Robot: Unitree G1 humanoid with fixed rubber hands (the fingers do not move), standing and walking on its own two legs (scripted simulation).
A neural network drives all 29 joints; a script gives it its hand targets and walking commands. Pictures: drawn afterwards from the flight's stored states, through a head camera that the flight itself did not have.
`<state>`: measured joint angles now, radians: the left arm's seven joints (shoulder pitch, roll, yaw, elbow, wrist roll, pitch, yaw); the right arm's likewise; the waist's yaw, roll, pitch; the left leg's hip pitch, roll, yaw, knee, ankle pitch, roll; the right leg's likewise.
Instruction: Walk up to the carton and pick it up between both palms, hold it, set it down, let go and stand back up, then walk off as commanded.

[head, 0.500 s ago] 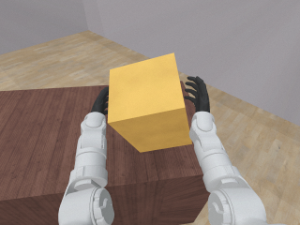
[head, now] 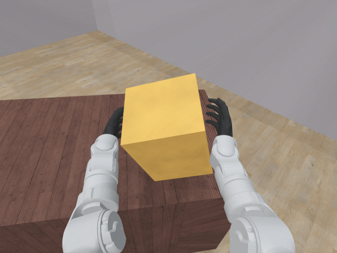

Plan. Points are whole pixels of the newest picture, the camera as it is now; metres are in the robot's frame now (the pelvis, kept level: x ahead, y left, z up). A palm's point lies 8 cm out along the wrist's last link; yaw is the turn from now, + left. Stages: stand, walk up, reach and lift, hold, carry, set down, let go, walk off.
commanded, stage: set down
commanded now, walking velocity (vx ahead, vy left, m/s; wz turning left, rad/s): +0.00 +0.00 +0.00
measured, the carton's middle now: (172, 134) +0.42 -0.02 +0.05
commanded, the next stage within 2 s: none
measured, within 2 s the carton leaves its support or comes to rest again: neither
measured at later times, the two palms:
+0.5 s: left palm (111, 136) +0.40 +0.15 +0.07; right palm (217, 139) +0.36 -0.12 +0.09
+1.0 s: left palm (113, 138) +0.40 +0.15 +0.06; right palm (217, 147) +0.35 -0.13 +0.07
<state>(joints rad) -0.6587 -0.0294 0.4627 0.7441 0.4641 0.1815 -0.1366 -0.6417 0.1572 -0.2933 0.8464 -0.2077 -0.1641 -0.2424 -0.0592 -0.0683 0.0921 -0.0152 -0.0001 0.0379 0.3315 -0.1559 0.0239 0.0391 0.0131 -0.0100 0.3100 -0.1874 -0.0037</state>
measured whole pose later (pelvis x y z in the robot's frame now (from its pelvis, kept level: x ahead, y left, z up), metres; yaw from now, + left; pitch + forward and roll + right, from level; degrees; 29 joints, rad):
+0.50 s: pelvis +0.01 +0.00 +0.00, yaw +0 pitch -8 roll +0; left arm -0.66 -0.01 0.52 0.84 0.46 0.07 -0.13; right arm -0.60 0.21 -0.35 0.88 -0.30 -0.20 -0.26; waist -0.06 -0.07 0.10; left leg -0.02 0.00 0.04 0.33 -0.17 0.02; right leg 0.04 0.01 -0.01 0.31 -0.20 0.00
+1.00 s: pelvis +0.02 +0.00 +0.00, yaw +0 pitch -7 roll +0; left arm -0.67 -0.01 0.53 0.91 0.46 -0.01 -0.13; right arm -0.56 0.22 -0.39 0.92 -0.32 -0.25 -0.26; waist -0.05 -0.07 0.10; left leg -0.03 0.00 0.04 0.33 -0.18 0.02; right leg 0.03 0.01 -0.01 0.30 -0.20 0.00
